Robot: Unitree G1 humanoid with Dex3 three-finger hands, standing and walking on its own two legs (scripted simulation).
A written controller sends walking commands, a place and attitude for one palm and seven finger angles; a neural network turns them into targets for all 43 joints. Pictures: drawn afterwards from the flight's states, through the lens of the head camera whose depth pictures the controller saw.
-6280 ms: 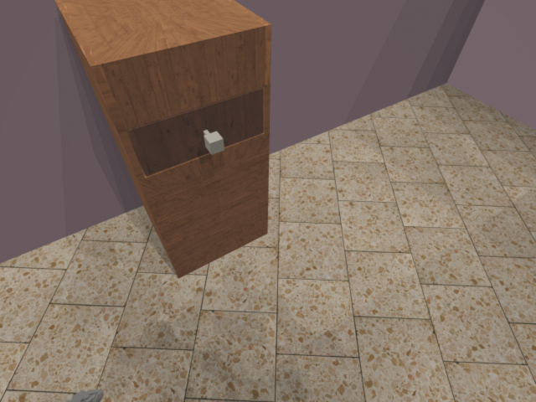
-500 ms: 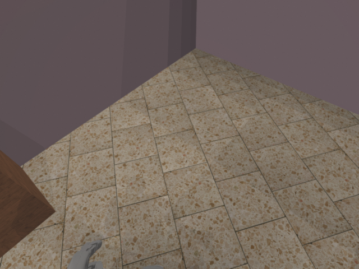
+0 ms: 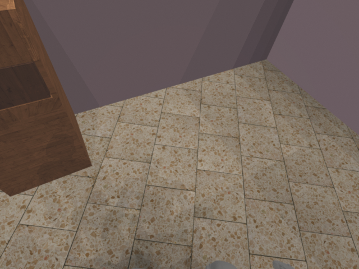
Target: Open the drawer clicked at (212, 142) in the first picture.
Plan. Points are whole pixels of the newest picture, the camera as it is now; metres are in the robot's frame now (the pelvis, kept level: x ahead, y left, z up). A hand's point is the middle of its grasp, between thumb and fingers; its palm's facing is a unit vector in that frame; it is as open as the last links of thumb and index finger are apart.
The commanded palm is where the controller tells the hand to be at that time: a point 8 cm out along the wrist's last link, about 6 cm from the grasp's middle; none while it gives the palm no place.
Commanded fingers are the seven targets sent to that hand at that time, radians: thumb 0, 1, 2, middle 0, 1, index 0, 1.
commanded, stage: turn to face it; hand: left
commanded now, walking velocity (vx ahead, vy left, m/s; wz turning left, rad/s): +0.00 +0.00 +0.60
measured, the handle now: out of the picture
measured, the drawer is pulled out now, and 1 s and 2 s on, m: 0.00 0.00 0.00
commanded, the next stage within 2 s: take the last steps up to it in 0.86 s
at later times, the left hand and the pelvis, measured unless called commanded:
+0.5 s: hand out of the picture +0.04 +0.17 -0.13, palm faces +0.30 -0.91 -0.29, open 7.4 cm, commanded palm none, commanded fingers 0.00 0.90 0.90 -0.20 -0.30 -0.20 -0.30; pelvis +0.00 -0.05 +0.01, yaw +18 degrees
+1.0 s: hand out of the picture -0.11 +0.21 -0.16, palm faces +0.53 -0.82 -0.24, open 7.4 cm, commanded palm none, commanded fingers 0.00 0.90 0.90 -0.20 -0.30 -0.20 -0.30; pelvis -0.03 +0.00 +0.01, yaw +29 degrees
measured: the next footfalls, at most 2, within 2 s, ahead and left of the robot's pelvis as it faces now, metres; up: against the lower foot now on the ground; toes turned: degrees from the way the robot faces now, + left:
right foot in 0.34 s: +0.07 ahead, -0.15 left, +0.00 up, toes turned +11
left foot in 0.76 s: -0.04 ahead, +0.11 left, +0.00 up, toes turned +29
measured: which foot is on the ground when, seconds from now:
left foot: down 0.00-0.34, up 0.36-0.74, down 0.76-1.00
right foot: up 0.00-0.32, down 0.34-0.76, up 0.78-1.00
